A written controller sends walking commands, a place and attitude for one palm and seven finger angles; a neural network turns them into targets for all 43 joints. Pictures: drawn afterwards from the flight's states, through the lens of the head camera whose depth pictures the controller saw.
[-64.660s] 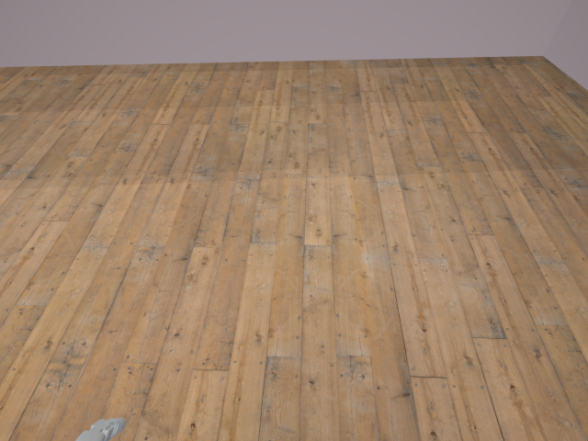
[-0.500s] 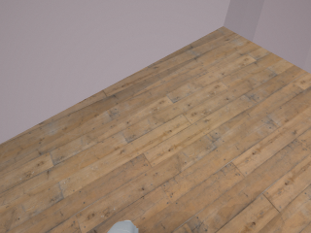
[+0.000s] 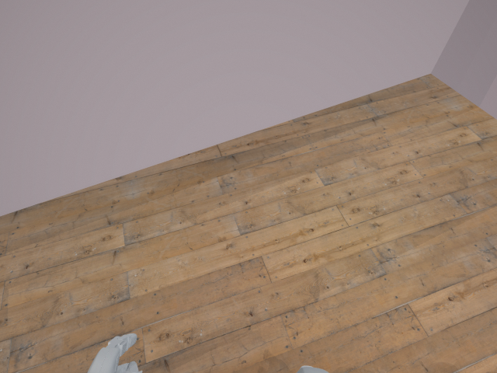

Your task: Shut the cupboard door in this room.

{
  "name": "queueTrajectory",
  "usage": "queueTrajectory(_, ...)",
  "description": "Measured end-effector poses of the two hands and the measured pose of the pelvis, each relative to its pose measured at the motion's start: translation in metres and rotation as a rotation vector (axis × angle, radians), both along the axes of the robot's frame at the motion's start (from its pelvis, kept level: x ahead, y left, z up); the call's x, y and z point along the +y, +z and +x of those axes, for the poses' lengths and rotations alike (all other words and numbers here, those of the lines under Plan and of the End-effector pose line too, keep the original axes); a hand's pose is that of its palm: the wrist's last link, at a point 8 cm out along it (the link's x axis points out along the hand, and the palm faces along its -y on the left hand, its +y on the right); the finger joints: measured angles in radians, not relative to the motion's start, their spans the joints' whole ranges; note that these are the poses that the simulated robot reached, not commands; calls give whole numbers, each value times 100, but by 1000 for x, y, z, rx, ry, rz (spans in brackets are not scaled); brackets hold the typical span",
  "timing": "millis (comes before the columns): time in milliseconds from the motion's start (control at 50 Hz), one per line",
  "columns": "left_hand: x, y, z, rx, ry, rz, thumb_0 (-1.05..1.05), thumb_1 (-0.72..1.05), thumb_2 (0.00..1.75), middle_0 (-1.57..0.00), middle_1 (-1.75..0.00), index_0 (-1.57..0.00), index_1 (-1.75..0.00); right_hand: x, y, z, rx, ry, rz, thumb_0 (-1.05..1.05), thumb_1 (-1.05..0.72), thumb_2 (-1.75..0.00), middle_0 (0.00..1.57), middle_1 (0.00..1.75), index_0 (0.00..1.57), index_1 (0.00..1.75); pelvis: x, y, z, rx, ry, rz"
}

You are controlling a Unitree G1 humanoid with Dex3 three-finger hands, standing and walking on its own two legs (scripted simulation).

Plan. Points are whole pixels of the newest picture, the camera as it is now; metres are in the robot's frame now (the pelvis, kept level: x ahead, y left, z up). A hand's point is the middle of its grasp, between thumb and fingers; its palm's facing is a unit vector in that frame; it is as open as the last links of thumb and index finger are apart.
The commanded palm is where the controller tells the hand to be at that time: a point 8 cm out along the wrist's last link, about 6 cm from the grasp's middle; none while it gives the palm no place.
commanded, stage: walk to a spot facing it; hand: left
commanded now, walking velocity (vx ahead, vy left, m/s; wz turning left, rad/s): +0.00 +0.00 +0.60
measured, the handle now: out of the picture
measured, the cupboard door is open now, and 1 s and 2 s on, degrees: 88 88 88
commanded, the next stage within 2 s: none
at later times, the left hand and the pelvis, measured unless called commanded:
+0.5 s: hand out of the picture -0.04 +0.22 -0.17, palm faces +0.38 -0.89 -0.25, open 7.3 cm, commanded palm none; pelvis +0.00 +0.01 +0.00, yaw +21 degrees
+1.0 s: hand out of the picture +0.05 +0.28 -0.14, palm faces +0.52 -0.83 -0.20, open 7.4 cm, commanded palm none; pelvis +0.04 +0.05 +0.01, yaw +34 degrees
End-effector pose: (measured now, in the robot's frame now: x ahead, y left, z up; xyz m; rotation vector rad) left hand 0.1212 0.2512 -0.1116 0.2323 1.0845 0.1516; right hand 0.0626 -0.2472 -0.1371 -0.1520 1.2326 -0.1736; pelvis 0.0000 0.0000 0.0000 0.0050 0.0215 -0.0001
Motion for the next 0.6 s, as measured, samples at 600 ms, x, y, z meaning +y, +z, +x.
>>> queueTrajectory(600,31,-40,-217,258,519,-74,1,91,90,-20,-30,-20,-30,86,26,141,-132,489,-61,0,-91,-90,19,30,19,30,27,-6,-8,-5,400,-18)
